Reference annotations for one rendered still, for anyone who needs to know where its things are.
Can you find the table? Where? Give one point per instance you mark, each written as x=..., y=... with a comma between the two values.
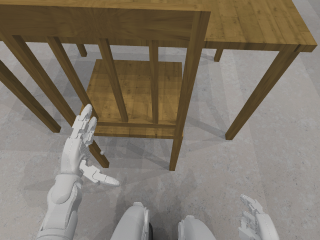
x=258, y=25

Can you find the robot left forearm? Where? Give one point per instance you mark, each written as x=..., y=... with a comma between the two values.
x=63, y=201

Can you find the robot right thigh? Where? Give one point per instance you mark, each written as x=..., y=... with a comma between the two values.
x=194, y=229

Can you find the left robot hand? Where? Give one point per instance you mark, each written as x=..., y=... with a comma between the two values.
x=77, y=147

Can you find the right robot hand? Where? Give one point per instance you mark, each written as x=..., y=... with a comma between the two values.
x=261, y=226

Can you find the robot thigh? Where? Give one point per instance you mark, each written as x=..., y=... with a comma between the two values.
x=194, y=229
x=133, y=223

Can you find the robot left thigh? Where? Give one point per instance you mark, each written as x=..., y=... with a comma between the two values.
x=133, y=223

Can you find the chair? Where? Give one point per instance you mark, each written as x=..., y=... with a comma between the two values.
x=129, y=98

